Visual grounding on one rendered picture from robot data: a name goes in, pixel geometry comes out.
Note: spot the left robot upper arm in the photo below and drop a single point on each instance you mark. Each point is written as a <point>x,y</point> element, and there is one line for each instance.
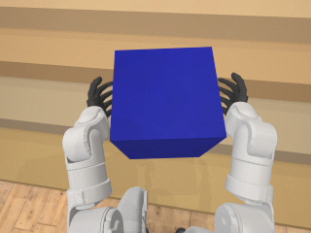
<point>98,220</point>

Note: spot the right robot forearm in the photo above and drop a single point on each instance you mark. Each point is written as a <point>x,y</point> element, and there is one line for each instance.
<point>253,150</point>

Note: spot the right robot upper arm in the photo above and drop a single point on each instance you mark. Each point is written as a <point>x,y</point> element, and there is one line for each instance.
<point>241,218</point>

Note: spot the left robot shin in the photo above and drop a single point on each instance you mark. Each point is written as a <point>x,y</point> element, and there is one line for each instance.
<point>144,220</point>

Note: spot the robot right hand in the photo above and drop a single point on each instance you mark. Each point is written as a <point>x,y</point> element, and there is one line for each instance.
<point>239,93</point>

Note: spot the left robot thigh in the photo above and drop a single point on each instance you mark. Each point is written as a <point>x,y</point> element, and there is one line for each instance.
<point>131,206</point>

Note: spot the left robot forearm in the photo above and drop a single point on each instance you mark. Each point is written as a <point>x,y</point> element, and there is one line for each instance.
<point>85,161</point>

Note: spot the carton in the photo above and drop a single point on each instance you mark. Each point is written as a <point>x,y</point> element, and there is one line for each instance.
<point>166,103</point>

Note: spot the robot left hand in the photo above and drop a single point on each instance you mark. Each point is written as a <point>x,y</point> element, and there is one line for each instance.
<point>95,99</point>

